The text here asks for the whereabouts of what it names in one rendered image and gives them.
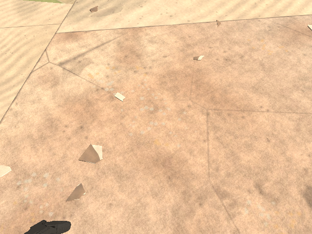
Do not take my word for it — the left robot hand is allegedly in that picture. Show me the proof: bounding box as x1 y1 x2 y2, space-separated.
24 219 71 234

